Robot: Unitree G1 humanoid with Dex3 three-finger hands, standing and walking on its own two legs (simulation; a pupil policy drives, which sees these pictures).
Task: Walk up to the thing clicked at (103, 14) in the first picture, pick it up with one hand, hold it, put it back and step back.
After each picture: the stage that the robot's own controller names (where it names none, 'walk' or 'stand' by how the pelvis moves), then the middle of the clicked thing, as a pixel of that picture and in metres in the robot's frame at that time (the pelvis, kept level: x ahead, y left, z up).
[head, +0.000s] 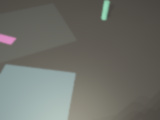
stand; (105, 10) +1.86 -0.29 -0.66
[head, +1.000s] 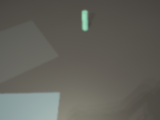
walk; (85, 20) +1.73 +0.07 -0.63
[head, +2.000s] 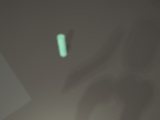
walk; (62, 45) +1.17 +0.26 -0.65
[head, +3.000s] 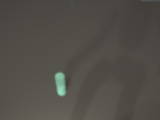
walk; (60, 84) +0.70 +0.21 -0.64
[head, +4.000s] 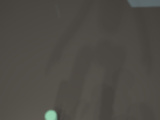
walk; out of the picture +0.39 +0.16 -0.64
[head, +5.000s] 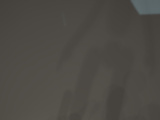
stand; out of the picture +0.32 +0.18 -0.64
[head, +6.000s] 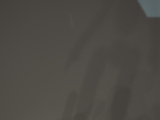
stand; out of the picture +0.33 +0.16 -0.66
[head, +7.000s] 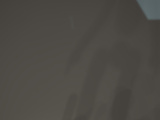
stand; out of the picture +0.32 +0.16 -0.66
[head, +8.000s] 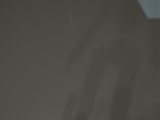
stand; out of the picture +0.31 +0.16 -0.66
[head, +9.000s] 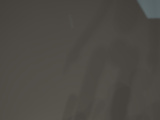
go down; out of the picture +0.30 +0.16 -0.66
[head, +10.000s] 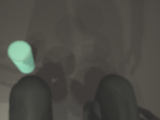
go down; (23, 59) +0.41 +0.19 -0.25
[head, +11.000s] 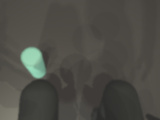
approach; (35, 65) +0.41 +0.18 -0.27
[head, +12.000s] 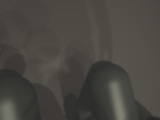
close in; out of the picture +0.40 +0.23 -0.16
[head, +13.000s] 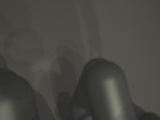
close; out of the picture +0.40 +0.24 -0.16
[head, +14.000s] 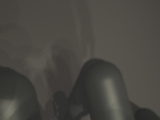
lift; out of the picture +0.38 +0.24 -0.17
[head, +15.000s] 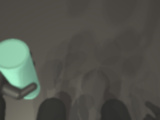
lift; (22, 75) +0.33 +0.19 +0.01
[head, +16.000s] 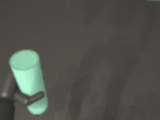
hold; (32, 86) +0.31 +0.17 +0.02
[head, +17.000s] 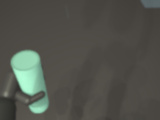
hold; (33, 86) +0.31 +0.17 +0.03
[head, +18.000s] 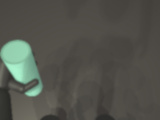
crouch; (26, 73) +0.36 +0.18 -0.02
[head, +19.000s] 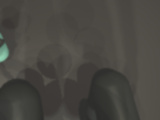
lower; out of the picture +0.46 +0.23 -0.09
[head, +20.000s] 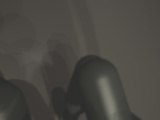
lower; out of the picture +0.44 +0.27 -0.17
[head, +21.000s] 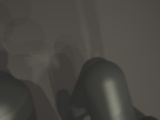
lower; out of the picture +0.42 +0.26 -0.16
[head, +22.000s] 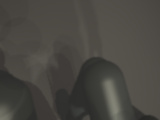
lower; out of the picture +0.41 +0.26 -0.16
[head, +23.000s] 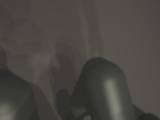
lower; out of the picture +0.41 +0.26 -0.16
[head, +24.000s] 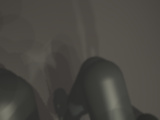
open; out of the picture +0.40 +0.25 -0.16
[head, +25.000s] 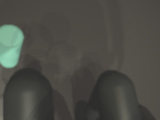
stand; (9, 50) +0.41 +0.23 -0.20
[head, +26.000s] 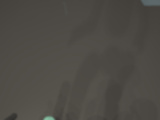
stand; out of the picture +0.34 +0.17 -0.58
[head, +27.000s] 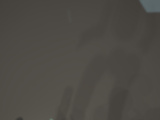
stand; out of the picture +0.35 +0.18 -0.60
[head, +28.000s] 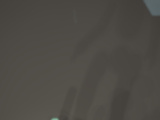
stand; out of the picture +0.35 +0.17 -0.62
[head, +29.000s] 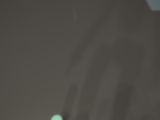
walk; out of the picture +0.37 +0.17 -0.65
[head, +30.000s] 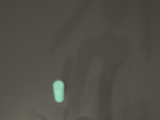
walk; (59, 92) +0.52 +0.13 -0.63
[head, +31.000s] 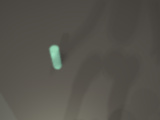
walk; (56, 57) +0.84 +0.24 -0.62
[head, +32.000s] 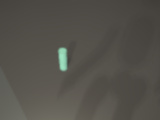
stand; (63, 59) +0.99 +0.18 -0.64
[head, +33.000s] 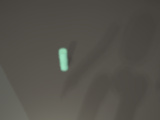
stand; (63, 60) +1.00 +0.18 -0.66
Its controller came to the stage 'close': yes
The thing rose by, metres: 0.68
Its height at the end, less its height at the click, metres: +0.00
